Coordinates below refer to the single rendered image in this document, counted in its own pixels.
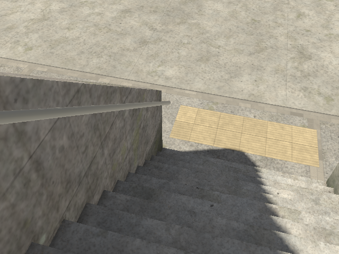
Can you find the stairs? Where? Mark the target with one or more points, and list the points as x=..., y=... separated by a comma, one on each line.
x=182, y=203

